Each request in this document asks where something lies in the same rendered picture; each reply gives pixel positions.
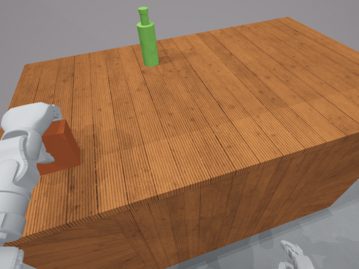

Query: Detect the sponge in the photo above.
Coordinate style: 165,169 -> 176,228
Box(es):
36,119 -> 80,176

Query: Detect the robot left forearm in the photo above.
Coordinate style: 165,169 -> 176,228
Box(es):
0,127 -> 42,247

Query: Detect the robot right hand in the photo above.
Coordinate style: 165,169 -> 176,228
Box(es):
278,240 -> 315,269

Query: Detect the left robot upper arm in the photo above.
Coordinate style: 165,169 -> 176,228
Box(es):
0,247 -> 24,269

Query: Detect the robot left hand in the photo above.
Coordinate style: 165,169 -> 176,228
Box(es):
1,102 -> 63,164

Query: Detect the table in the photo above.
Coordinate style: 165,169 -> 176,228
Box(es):
0,17 -> 359,269

